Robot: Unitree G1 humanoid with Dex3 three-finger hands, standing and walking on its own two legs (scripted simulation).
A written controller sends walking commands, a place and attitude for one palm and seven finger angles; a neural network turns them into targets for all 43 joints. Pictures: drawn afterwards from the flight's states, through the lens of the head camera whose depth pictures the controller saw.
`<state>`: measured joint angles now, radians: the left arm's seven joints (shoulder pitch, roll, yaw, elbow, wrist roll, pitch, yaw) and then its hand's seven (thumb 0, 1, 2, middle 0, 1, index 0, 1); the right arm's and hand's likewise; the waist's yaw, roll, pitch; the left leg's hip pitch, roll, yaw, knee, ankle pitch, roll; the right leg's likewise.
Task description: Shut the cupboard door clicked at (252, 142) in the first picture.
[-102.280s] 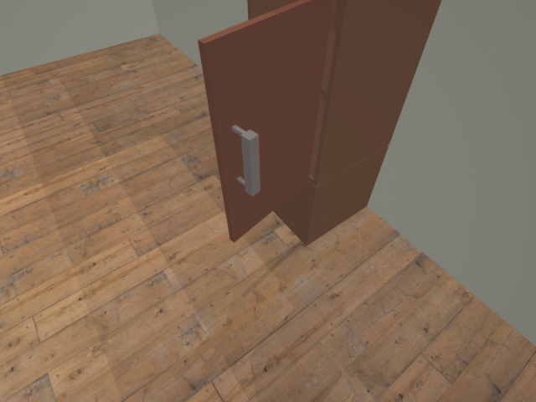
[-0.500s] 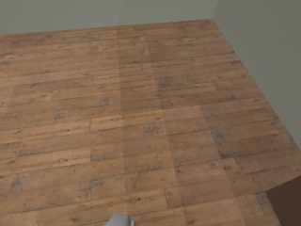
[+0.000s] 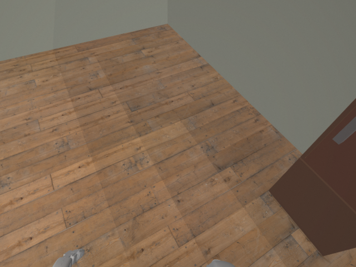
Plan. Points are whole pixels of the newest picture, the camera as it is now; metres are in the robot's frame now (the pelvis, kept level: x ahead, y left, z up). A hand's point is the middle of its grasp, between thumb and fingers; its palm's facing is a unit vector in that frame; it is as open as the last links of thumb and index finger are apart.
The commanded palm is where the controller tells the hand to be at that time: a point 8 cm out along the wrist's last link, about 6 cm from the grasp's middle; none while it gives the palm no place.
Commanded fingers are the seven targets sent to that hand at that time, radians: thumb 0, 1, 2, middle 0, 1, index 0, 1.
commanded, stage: turn to face it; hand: left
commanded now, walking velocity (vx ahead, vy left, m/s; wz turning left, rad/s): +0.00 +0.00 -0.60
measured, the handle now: out of the picture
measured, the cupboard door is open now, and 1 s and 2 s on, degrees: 0 0 0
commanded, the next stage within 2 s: take the last steps up to it in 1.62 s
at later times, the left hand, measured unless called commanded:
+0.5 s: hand out of the picture +0.12 +0.15 -0.17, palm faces -0.20 -0.96 -0.20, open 7.4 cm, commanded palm none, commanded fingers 0.00 0.90 0.90 -0.20 -0.30 -0.20 -0.30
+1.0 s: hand (153, 227) +0.24 +0.08 -0.16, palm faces -0.54 -0.79 -0.29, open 7.4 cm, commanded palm none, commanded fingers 0.00 0.90 0.90 -0.20 -0.30 -0.20 -0.30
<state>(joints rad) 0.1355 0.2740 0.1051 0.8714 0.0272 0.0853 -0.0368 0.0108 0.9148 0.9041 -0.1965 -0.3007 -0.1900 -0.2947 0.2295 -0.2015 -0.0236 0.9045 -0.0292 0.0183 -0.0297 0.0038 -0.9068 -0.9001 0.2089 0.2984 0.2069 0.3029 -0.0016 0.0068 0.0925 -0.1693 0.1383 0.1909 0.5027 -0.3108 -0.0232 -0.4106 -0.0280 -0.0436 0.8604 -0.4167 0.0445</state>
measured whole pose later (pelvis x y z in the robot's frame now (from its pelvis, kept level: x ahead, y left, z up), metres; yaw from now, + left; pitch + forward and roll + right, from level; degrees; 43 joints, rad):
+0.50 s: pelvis +0.01 -0.02 +0.00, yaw -15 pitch +2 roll +0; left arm 0.22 0.19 0.07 0.90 0.03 0.05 -0.01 0.01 0.91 0.90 -0.21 -0.30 -0.20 -0.30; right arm 0.15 -0.23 -0.04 0.89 -0.01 0.05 -0.02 0.01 -0.91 -0.90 0.20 0.30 0.20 0.30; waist 0.03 -0.01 0.06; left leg -0.38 0.04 -0.01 0.76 -0.40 -0.07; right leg -0.33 0.08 0.10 0.50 -0.21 -0.03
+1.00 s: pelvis +0.01 -0.03 -0.02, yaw -35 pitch +0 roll -1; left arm 0.13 0.24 0.08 0.87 0.03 0.04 -0.03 0.01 0.91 0.90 -0.20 -0.30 -0.19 -0.30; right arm 0.26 -0.26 -0.05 0.93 -0.01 0.05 -0.02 0.00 -0.91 -0.90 0.21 0.30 0.21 0.30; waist -0.01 0.06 0.08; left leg -0.27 0.17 0.17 0.84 -0.51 -0.06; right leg -0.33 0.00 -0.06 0.65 -0.33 -0.03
